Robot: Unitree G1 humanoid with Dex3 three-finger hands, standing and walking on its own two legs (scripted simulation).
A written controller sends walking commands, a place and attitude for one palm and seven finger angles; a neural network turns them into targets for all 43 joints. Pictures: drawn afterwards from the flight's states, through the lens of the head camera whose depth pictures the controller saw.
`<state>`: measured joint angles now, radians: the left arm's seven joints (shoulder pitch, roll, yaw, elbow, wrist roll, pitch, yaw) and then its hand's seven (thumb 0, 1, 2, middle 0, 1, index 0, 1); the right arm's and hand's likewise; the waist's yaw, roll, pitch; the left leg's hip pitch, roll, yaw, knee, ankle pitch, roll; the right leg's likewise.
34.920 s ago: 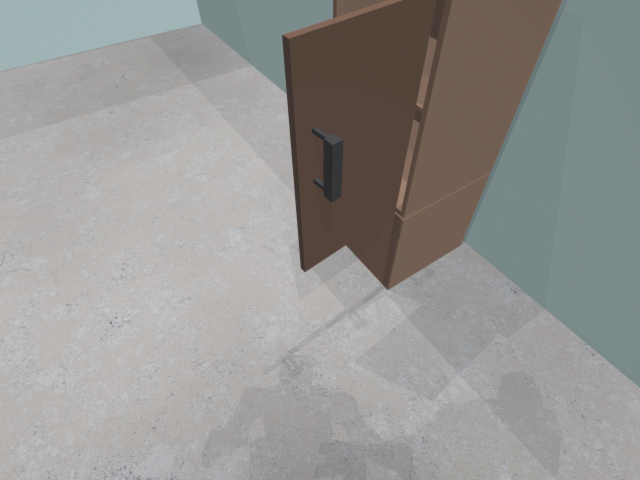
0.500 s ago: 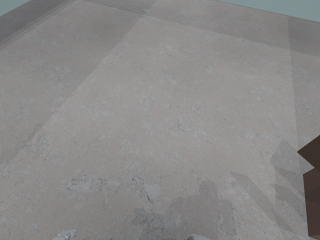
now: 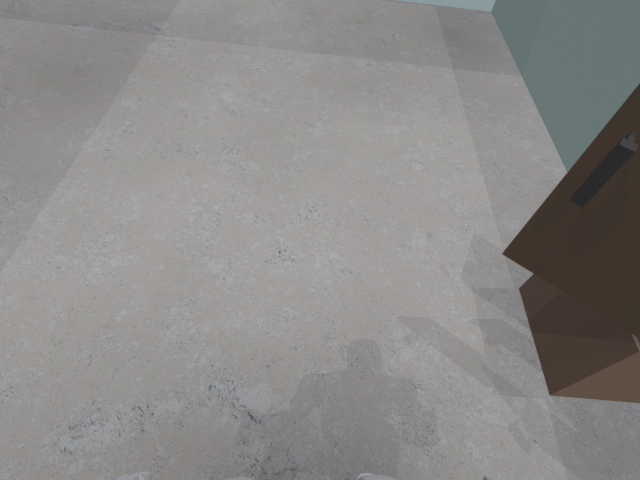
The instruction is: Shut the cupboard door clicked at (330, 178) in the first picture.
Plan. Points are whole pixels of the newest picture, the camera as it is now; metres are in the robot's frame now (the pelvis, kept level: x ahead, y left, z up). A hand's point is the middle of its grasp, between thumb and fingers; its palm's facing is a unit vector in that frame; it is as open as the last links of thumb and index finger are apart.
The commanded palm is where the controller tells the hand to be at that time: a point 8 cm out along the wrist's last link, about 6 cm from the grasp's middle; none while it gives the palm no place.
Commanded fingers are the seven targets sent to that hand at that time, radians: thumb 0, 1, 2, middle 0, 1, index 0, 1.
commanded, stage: turn to face it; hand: left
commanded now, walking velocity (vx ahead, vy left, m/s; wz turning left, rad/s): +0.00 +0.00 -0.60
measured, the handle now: (604, 168) +0.66 -0.49 +0.02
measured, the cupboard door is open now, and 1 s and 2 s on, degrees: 53 53 53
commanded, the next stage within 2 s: take the last steps up to it in 0.92 s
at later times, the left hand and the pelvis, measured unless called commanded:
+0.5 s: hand (217, 457) +0.16 +0.14 -0.15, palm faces -0.28 -0.93 -0.26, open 7.4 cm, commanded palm none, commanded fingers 0.00 0.90 0.90 -0.20 -0.30 -0.20 -0.30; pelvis +0.02 -0.03 +0.01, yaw -17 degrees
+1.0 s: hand (260, 406) +0.24 +0.10 -0.15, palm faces -0.50 -0.83 -0.25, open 7.4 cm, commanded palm none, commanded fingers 0.00 0.90 0.90 -0.20 -0.30 -0.20 -0.30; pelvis +0.04 -0.03 +0.00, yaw -31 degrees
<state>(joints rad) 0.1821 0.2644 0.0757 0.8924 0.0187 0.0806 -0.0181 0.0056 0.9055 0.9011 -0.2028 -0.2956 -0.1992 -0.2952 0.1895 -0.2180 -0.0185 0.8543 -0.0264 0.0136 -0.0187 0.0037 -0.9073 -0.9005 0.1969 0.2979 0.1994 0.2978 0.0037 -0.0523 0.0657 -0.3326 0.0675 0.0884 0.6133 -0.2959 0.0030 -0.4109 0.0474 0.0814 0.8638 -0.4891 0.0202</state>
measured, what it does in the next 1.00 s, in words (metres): steps on the spot, turning right: right foot, then left foot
